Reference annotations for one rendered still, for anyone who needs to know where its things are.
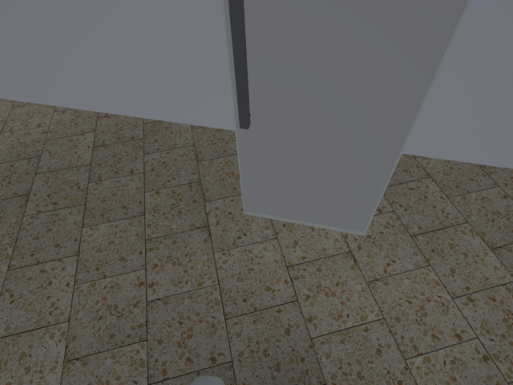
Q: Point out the fridge door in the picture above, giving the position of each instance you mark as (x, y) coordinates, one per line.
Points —
(334, 89)

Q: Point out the handle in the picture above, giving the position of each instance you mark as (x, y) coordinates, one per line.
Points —
(236, 11)

